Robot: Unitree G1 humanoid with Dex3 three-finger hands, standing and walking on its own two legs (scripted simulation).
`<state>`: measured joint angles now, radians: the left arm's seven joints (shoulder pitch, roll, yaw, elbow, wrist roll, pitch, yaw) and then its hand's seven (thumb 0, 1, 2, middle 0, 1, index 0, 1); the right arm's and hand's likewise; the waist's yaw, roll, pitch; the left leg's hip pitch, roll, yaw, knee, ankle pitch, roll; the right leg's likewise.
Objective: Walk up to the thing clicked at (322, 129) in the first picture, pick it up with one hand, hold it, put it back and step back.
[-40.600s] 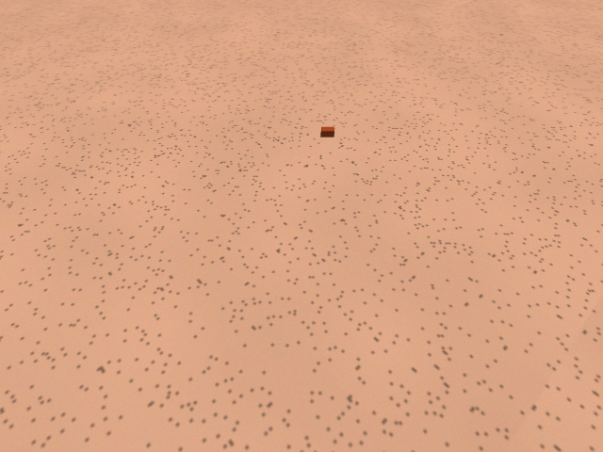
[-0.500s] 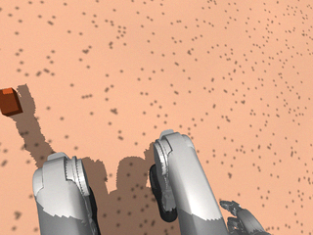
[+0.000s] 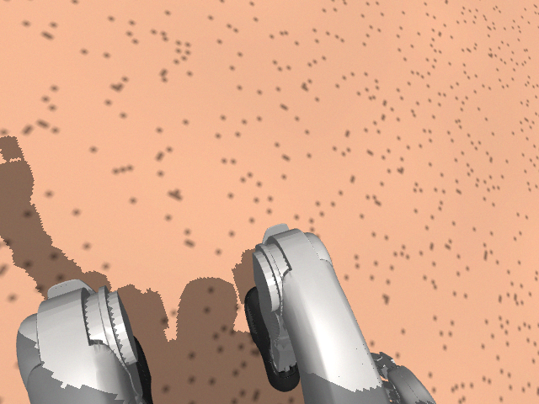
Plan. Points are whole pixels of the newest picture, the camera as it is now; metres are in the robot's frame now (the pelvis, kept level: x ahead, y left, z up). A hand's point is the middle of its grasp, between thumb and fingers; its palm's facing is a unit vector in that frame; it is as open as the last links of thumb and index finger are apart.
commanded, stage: home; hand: left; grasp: from above
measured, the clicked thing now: out of the picture +0.50 +0.35 -0.30
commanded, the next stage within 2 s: none
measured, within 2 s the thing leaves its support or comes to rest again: neither
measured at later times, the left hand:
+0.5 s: hand out of the picture +0.36 +0.33 +0.03, palm faces -0.22 -0.64 -0.74, open 8.4 cm
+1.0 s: hand out of the picture +0.25 +0.25 +0.23, palm faces +0.22 -0.93 -0.28, open 7.4 cm
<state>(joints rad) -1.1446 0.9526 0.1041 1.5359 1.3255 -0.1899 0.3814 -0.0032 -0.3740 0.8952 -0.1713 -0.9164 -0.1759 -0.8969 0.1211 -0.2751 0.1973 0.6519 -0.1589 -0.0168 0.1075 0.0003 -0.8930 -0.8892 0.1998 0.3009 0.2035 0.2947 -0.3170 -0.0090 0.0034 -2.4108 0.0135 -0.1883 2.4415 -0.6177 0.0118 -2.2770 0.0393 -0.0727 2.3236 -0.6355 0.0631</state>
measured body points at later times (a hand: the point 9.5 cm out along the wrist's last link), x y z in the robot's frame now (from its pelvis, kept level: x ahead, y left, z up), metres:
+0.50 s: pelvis +0.01 +0.00 +0.13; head +0.20 +0.07 +0.53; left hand +0.37 +0.37 +0.07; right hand +0.18 -0.27 +0.02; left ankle +0.08 +0.13 -0.28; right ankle +0.12 -0.14 -0.28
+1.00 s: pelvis +0.04 +0.00 +0.32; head +0.13 +0.04 +0.76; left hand +0.24 +0.30 +0.25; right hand +0.25 -0.21 +0.23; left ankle +0.08 +0.13 -0.28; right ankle +0.12 -0.14 -0.28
